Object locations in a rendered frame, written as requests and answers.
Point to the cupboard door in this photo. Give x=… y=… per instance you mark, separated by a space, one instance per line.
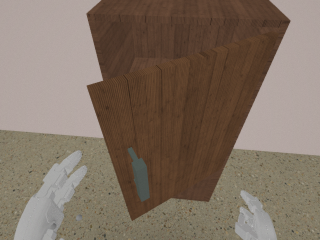
x=180 y=117

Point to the robot right hand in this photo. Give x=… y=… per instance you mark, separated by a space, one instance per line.
x=259 y=226

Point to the robot left hand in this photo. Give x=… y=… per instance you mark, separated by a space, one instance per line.
x=46 y=207

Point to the handle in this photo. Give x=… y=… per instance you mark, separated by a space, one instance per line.
x=140 y=175

